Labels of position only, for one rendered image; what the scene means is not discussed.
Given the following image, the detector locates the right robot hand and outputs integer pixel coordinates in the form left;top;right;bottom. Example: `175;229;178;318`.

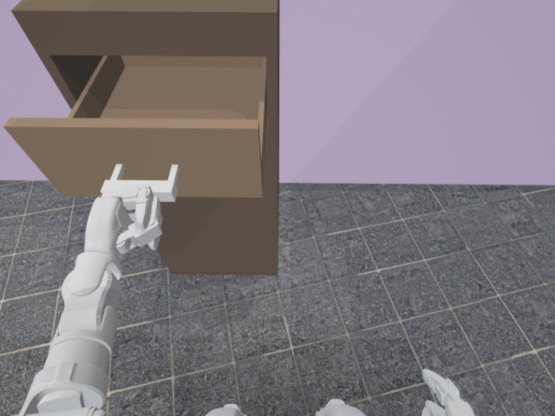
421;369;476;416

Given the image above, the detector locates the left robot hand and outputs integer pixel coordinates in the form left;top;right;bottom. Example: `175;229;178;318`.
84;184;163;263

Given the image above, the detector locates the right robot shin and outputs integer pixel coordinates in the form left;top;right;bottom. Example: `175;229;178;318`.
326;399;345;406

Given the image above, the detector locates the cabinet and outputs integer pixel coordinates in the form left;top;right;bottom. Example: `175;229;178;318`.
11;0;279;276

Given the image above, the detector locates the robot shin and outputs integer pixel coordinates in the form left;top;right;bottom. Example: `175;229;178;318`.
326;399;345;406
224;404;241;412

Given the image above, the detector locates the left robot forearm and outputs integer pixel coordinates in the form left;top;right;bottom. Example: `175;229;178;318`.
18;250;123;416

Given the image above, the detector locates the handle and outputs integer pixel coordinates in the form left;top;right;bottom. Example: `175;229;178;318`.
101;164;180;202

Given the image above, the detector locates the left robot shin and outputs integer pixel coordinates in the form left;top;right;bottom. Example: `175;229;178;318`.
224;404;241;412

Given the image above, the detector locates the drawer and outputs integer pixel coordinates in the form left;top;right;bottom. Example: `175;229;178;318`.
3;55;267;198

